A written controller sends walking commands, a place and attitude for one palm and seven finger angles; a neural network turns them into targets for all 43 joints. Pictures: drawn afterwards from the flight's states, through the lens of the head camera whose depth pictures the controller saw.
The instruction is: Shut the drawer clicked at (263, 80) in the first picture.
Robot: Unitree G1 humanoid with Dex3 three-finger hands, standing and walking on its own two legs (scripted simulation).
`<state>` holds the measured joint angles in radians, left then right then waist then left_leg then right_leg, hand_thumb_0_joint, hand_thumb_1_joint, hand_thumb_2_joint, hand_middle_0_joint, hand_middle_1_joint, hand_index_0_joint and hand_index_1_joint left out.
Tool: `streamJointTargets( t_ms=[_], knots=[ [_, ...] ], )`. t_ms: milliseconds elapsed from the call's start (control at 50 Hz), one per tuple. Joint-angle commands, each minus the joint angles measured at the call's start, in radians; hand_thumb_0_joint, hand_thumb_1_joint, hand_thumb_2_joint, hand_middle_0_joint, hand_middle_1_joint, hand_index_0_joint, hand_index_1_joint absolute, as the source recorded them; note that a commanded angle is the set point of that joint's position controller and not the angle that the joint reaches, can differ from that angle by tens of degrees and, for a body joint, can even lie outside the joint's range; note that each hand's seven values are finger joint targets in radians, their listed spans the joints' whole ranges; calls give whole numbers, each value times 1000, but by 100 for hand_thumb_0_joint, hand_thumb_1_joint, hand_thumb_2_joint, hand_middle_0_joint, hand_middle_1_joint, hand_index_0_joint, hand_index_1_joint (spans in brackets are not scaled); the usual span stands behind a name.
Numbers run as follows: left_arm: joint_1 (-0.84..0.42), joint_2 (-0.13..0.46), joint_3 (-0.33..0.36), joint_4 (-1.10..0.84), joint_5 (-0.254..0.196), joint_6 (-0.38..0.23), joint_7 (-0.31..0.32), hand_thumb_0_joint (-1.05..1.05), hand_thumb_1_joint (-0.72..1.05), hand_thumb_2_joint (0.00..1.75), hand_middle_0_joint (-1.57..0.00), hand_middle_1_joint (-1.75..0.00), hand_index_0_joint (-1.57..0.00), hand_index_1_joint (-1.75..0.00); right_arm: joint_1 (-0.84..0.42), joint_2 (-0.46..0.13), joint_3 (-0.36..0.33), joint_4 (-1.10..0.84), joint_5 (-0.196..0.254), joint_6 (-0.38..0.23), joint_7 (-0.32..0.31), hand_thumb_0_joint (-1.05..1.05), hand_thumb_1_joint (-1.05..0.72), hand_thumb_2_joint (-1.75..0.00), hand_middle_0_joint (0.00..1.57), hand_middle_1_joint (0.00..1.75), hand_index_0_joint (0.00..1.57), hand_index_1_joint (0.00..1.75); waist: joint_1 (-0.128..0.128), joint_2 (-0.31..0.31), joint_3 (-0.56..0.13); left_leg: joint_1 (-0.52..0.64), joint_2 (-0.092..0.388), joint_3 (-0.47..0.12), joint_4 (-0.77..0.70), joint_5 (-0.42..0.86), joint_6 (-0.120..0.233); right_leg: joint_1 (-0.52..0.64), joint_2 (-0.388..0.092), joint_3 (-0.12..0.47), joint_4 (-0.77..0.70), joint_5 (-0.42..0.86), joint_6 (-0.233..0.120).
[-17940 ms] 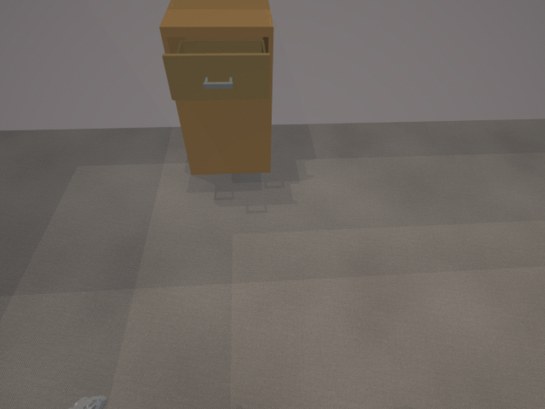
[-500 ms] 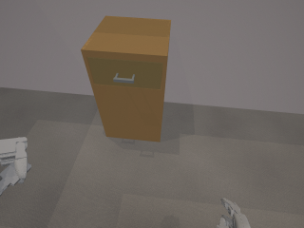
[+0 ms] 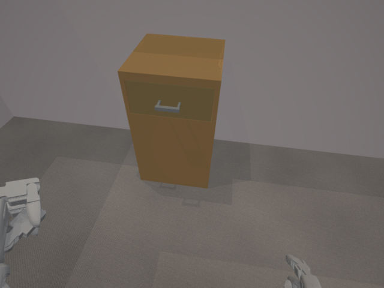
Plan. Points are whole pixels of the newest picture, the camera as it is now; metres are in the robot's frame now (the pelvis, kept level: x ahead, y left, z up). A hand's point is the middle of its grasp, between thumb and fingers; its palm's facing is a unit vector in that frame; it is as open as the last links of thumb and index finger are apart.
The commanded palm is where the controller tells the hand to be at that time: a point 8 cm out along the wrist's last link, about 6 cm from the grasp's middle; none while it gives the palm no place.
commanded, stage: let the arm hang, fingers relaxed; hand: left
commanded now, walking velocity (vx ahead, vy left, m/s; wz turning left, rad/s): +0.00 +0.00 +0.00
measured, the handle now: (168, 106) +0.87 +0.14 -0.13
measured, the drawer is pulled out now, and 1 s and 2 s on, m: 0.00 0.00 0.00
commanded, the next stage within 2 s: look to check the result in 1.16 s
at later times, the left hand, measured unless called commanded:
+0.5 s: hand out of the picture +0.03 +0.21 -0.17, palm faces +0.04 -0.97 -0.24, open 3.9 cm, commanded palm none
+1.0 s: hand out of the picture +0.00 +0.18 -0.16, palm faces +0.04 -0.98 -0.18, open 7.3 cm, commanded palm none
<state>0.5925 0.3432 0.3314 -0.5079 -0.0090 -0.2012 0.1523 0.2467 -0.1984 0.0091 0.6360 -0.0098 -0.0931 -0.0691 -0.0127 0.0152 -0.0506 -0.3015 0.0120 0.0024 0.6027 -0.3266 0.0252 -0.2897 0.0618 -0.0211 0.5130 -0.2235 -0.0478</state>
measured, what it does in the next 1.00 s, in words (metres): stands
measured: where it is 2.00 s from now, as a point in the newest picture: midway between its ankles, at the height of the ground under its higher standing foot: outside the picture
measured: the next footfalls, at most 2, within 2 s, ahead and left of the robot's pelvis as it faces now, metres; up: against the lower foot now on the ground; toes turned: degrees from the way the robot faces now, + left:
none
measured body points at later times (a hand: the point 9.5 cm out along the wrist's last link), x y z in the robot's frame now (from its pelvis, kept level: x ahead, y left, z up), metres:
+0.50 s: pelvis +0.01 +0.01 +0.01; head +0.03 +0.02 +0.46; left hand +0.03 +0.26 -0.15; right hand +0.04 -0.23 -0.14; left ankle +0.01 +0.11 -0.73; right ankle +0.02 -0.10 -0.73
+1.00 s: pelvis +0.00 +0.01 +0.01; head +0.00 +0.01 +0.46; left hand +0.00 +0.23 -0.15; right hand -0.01 -0.20 -0.15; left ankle +0.01 +0.11 -0.73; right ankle +0.02 -0.10 -0.73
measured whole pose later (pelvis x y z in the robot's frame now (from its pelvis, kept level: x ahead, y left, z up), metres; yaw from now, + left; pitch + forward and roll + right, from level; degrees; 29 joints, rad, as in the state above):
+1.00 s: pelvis +0.00 +0.01 +0.01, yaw +1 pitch -2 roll +0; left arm 0.28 0.14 0.00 1.12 0.02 0.00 0.03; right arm 0.30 -0.13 -0.01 1.12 -0.02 0.00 -0.03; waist -0.01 0.01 0.03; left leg -0.18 -0.03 0.01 0.40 -0.19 0.03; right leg -0.18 0.03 0.04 0.41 -0.20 -0.02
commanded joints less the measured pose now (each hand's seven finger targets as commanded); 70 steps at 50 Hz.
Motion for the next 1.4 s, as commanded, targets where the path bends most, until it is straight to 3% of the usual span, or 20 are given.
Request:
streamJointTargets(
  t_ms=[0, 20, 40, 60, 80, 100, 140, 160, 180, 200, 220, 240, 260, 280, 360, 400, 480, 640, 880, 1380],
  knots=[
    [-34, 191, 126, -249, -16, -65, 17, 0, 90, 90, -140, -160, -140, -160, -113, -117, -39, -158, 2, -53, -8, 0, -90, -90, 20, 30, 20, 30, -6, -76, -4, 81, 36, -38, -136, 83, 15, -15, -193, 204, -180, -133, -25],
    [-18, 202, 137, -270, -17, -71, 18, 0, 90, 90, -140, -160, -140, -160, -126, -120, -36, -163, 0, -56, -12, 0, -90, -90, 20, 30, 20, 30, 1, 13, -8, 96, 62, -69, -195, 110, 21, -5, -151, 168, -134, -80, 0],
    [-157, 16, -282, 600, 56, 66, -122, 0, 90, 90, -140, -160, -140, -160, -113, -253, -99, 103, 3, -120, 76, 0, -90, -90, 20, 30, 20, 30, -69, 112, 59, 63, 134, -182, -88, 339, 36, -183, -136, 35, 118, 61, 21],
    [-145, -16, -205, 611, 56, 174, -139, 0, 90, 90, -136, -156, -136, -156, -32, -214, -90, 99, -1, -24, 82, 0, -90, -90, 20, 30, 20, 30, -29, 126, 38, 2, 167, -210, -153, 446, 67, -118, -114, 35, 160, 48, 39],
    [-135, -41, -212, 598, 51, 203, -141, 0, 90, 90, -132, -151, -132, -151, -31, -186, -78, 74, 0, -2, 75, 0, -90, -90, 20, 30, 20, 30, -29, 144, 46, -18, 193, -222, -174, 488, 89, -108, -91, 33, 224, -78, 47],
    [-184, -56, -226, 624, 47, 206, -137, 0, 90, 90, -128, -147, -128, -147, -34, -166, -68, 71, -10, 7, 72, 0, -90, -90, 20, 30, 20, 30, -24, 78, 25, -27, 216, -266, -181, 533, 115, -121, -78, 39, 279, -186, 46],
    [-247, -46, -242, 710, 45, 200, -133, 0, 90, 90, -120, -138, -120, -138, -11, -165, -55, 60, -27, 17, 67, 0, -90, -90, 20, 30, 20, 30, -18, -52, -31, 66, 227, -307, -167, 720, 146, -123, -72, 66, 300, -219, 40],
    [-252, -47, -246, 771, 45, 197, -130, 0, 90, 90, -116, -134, -116, -134, -20, -169, -50, 65, -30, 24, 61, 0, -90, -90, 20, 30, 20, 30, 3, -101, -56, 96, 212, -276, -137, 804, 143, -67, -80, 63, 219, -164, 37],
    [-235, -38, -246, 846, 46, 193, -129, 0, 90, 90, -112, -130, -112, -130, -46, -173, -49, 74, -27, 32, 57, 0, -90, -90, 20, 30, 20, 30, 27, -130, -90, 97, 169, -212, -94, 801, 110, 38, -91, 63, 100, 5, 36],
    [-215, -7, -242, 925, 47, 188, -127, 0, 90, 90, -108, -125, -108, -125, -60, -161, -50, 81, -18, 37, 55, 0, -90, -90, 20, 30, 20, 30, 38, -162, -111, 54, 86, -135, -46, 657, 57, 155, -123, 122, 22, 305, 28],
    [-213, 30, -244, 994, 46, 184, -124, 0, 90, 90, -104, -121, -104, -121, -53, -140, -50, 93, -10, 44, 56, 0, -90, -90, 20, 30, 20, 30, 29, -166, -103, 17, 17, -74, -27, 407, 15, 191, -194, 209, -4, 496, -4],
    [-243, 52, -252, 1048, 42, 186, -126, 0, 90, 90, -100, -117, -100, -117, -21, -122, -45, 109, -3, 52, 60, 0, -90, -90, 20, 30, 20, 30, 6, -90, -53, 14, -9, -60, -56, 199, 1, 145, -249, 236, -35, 483, -36],
    [-277, 45, -263, 1104, 35, 186, -128, 0, 90, 90, -96, -112, -96, -112, -20, -105, -44, 138, -9, 65, 60, 0, -90, -90, 20, 30, 20, 30, -3, -75, -27, 39, -15, -54, -78, 158, 0, 109, -233, 233, -51, 420, -40],
    [-302, 28, -271, 1151, 31, 186, -127, 0, 90, 90, -92, -108, -92, -108, -22, -103, -42, 165, -13, 73, 56, 0, -90, -90, 20, 30, 20, 30, -5, -78, -22, 66, 0, -60, -95, 191, 2, 98, -200, 219, -60, 382, -29],
    [-289, -20, -278, 1294, 23, 184, -122, 0, 90, 90, -76, -91, -76, -91, 3, -85, -37, 238, -15, 76, 47, 0, -90, -90, 20, 30, 20, 30, 10, 104, -14, 118, 48, -87, -158, 312, 13, 109, -149, 160, -91, 255, -5],
    [-294, -16, -290, 1350, 20, 190, -124, 0, 90, 90, -68, -82, -68, -82, 9, -85, -32, 267, -11, 82, 45, 0, -90, -90, 20, 30, 20, 30, 10, 155, -3, 117, 61, -101, -191, 275, 21, 114, -132, 147, -115, 147, -7],
    [-302, -26, -301, 1442, 21, 192, -127, 0, 90, 90, -52, -65, -52, -65, 42, -89, -33, 319, -7, 86, 41, 0, -90, -90, 20, 30, 20, 30, 9, 23, 41, 114, 75, -117, -229, 208, 26, 100, -129, 137, -160, 76, -8],
    [-281, -42, -313, 1551, 21, 191, -123, 0, 90, 90, -20, -30, -20, -30, 87, -82, -32, 402, -4, 88, 39, 0, -90, -90, 20, 30, 20, 30, 6, -30, 105, 111, 77, -122, -281, 122, 29, 63, -130, 136, -193, -6, -9],
    [-259, -82, -312, 1607, 22, 188, -115, 0, 90, 90, -20, -30, -20, -30, 116, -37, -30, 458, -6, 84, 34, 0, -90, -90, 20, 30, 20, 30, 6, -7, 156, 100, 68, -109, -299, 105, 23, 32, -131, 140, -194, -18, -8],
    [-237, -112, -309, 1622, 19, 181, -111, 0, 90, 90, -20, -30, -20, -30, 153, -12, -33, 474, -5, 81, 27, 0, -90, -90, 20, 30, 20, 30, 3, -10, 135, 123, 69, -93, -275, 151, 18, 36, -129, 149, -194, 7, -13]
  ],
)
